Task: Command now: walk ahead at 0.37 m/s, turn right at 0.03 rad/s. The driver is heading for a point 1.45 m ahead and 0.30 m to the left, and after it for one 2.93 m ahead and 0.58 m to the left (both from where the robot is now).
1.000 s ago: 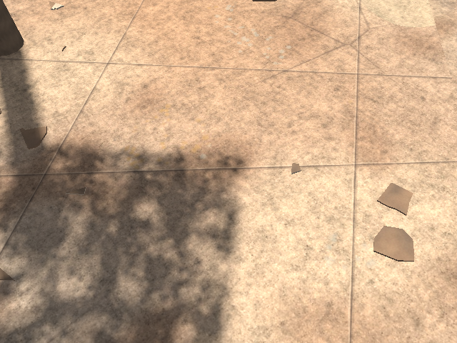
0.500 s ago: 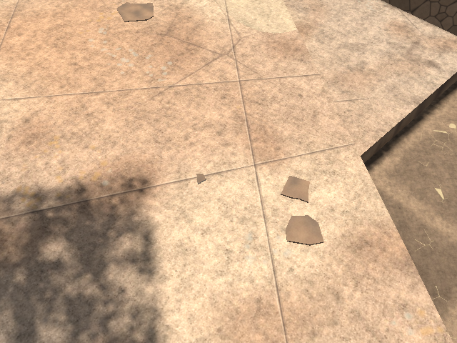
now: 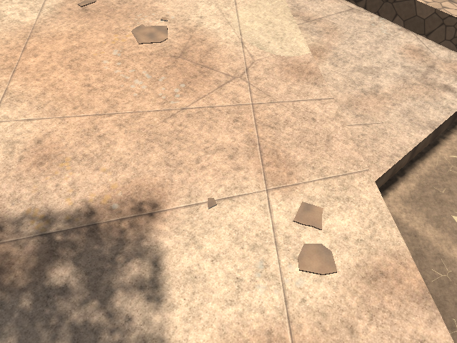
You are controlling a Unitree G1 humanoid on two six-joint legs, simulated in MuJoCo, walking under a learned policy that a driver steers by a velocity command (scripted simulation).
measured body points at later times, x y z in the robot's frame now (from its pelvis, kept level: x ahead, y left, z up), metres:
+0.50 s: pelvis +0.23 +0.01 -0.01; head +0.27 +0.02 +0.44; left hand +0.49 +0.21 -0.08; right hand +0.18 -0.27 -0.13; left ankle +0.04 +0.11 -0.74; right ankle +0.40 -0.10 -0.72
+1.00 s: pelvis +0.52 +0.02 +0.00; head +0.55 +0.03 +0.44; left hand +0.52 +0.30 -0.13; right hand +0.75 -0.19 -0.09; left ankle +0.69 +0.16 -0.71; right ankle +0.40 -0.10 -0.74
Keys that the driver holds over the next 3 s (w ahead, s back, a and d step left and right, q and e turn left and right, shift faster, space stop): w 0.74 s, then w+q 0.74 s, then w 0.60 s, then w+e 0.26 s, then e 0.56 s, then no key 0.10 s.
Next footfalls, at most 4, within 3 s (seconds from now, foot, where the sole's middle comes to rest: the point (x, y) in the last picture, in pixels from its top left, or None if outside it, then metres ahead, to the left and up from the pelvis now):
0.02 left None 0.07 0.11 -0.77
0.52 right None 0.44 -0.10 -0.77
1.06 left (191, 273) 0.73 0.15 -0.77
1.56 right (230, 196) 1.05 0.04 -0.77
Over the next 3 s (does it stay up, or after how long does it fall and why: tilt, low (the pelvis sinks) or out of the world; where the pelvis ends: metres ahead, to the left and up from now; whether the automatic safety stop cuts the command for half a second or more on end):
stays up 1.41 0.36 0.00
